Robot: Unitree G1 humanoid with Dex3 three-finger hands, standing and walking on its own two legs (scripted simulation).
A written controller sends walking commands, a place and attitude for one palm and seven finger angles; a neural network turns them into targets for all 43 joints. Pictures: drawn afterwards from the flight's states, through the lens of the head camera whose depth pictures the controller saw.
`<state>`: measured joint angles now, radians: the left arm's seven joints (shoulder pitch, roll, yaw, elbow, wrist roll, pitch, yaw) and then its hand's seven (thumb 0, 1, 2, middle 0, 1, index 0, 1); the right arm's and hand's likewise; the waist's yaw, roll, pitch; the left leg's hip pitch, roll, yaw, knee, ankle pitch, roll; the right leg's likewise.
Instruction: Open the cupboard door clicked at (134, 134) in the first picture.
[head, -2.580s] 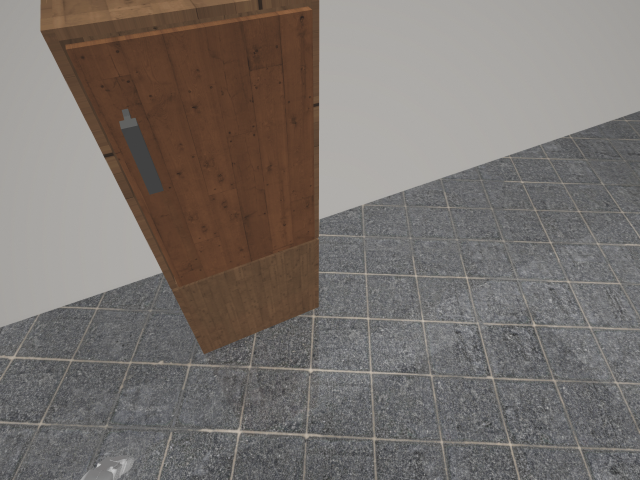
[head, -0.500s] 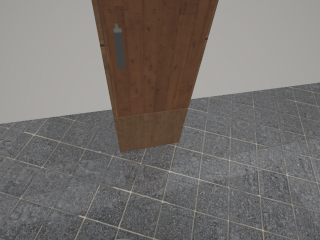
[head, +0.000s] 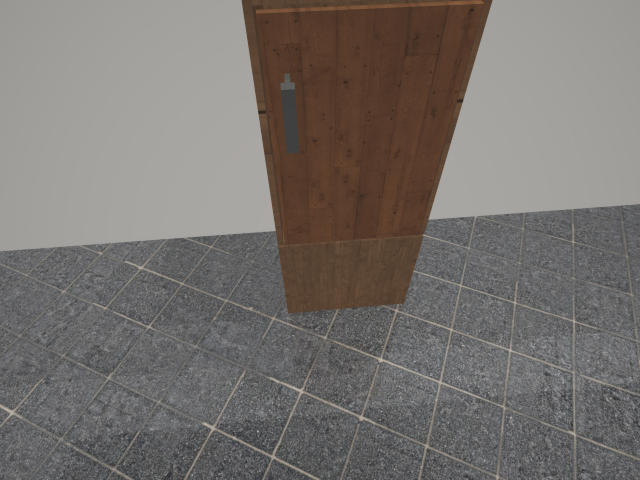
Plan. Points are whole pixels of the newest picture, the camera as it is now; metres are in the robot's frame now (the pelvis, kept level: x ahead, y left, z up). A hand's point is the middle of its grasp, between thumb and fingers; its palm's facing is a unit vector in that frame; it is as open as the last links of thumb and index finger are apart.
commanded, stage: take the last steps up to it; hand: left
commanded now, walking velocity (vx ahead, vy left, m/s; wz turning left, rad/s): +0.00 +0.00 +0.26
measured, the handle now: (289, 113) +0.73 +0.08 +0.07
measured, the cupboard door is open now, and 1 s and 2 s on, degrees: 0 0 0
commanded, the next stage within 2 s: come to a stop and stand still in 0.80 s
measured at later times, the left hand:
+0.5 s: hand out of the picture -0.08 +0.13 -0.18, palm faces +0.16 -0.98 -0.10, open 7.4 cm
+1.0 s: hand (275, 389) +0.29 +0.09 -0.18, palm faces -0.01 -0.98 -0.22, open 7.4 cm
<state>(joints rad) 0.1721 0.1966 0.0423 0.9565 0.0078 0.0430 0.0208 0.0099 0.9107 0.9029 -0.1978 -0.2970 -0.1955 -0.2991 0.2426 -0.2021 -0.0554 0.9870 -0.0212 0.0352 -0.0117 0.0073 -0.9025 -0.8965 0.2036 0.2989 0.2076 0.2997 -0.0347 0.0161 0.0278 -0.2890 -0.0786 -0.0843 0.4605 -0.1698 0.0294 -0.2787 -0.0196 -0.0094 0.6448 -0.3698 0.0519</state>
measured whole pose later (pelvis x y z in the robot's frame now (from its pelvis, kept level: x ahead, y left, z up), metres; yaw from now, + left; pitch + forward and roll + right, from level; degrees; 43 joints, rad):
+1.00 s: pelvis +0.18 -0.10 -0.02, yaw +1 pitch -1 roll +0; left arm 0.10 0.18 0.05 1.01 0.01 -0.04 0.00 0.00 0.91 0.90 -0.20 -0.30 -0.19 -0.30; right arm 0.38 -0.16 -0.05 1.16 0.00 0.00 -0.03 0.01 -0.91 -0.90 0.20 0.30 0.21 0.30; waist -0.05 0.03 0.11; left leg -0.28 0.11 0.01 1.16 -0.51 -0.01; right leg -0.39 -0.04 -0.14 0.63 -0.23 -0.04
